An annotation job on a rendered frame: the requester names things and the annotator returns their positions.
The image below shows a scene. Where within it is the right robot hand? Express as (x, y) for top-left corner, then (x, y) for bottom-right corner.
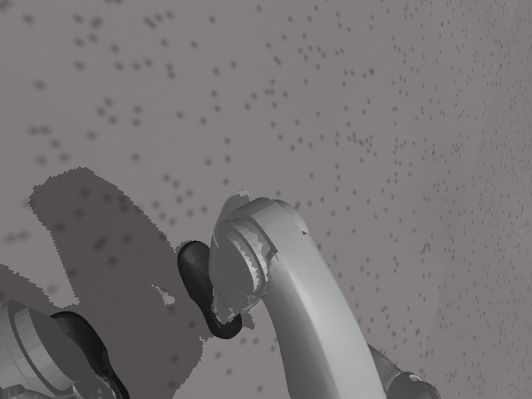
(367, 343), (403, 399)

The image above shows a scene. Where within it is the right robot arm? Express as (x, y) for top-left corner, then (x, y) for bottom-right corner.
(387, 372), (445, 399)

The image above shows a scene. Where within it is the right robot foot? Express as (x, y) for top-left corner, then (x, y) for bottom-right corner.
(177, 241), (242, 339)

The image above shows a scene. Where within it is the left robot foot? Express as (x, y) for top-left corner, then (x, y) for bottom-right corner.
(50, 311), (130, 399)

